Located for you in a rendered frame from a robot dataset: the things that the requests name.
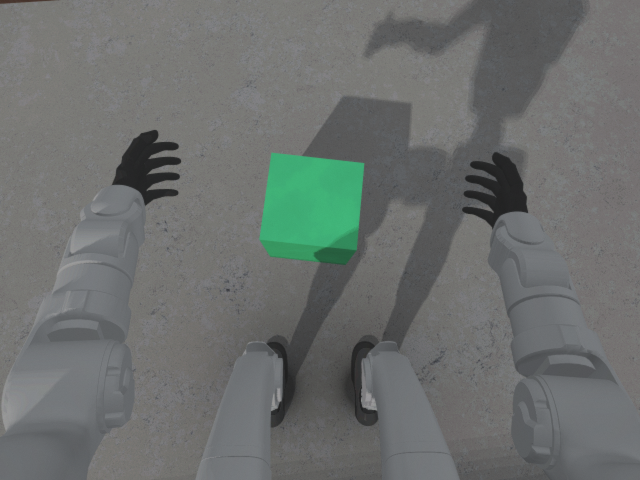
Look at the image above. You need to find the left robot hand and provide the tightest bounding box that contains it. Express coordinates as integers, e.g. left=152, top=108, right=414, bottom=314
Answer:
left=112, top=130, right=181, bottom=206

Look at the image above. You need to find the robot right shin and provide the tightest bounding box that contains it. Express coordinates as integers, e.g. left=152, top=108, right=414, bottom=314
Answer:
left=361, top=341, right=411, bottom=411

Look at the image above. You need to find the carton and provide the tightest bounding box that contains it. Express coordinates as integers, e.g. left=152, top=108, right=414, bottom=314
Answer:
left=259, top=153, right=364, bottom=265

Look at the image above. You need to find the right robot hand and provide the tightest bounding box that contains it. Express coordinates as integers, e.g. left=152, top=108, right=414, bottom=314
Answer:
left=462, top=152, right=528, bottom=230

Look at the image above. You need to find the robot right forearm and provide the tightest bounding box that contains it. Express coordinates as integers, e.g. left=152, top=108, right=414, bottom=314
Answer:
left=488, top=211, right=640, bottom=425

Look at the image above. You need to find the robot left forearm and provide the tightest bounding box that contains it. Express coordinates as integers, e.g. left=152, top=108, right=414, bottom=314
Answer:
left=1, top=185, right=146, bottom=430

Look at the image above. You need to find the right robot thigh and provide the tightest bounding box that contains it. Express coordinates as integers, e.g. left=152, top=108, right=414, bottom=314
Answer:
left=361, top=351, right=460, bottom=480

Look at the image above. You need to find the left robot upper arm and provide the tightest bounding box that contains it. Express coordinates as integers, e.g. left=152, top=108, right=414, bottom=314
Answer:
left=0, top=339, right=135, bottom=480

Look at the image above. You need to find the right robot upper arm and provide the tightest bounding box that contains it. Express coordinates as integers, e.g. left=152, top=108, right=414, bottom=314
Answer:
left=511, top=374, right=640, bottom=480

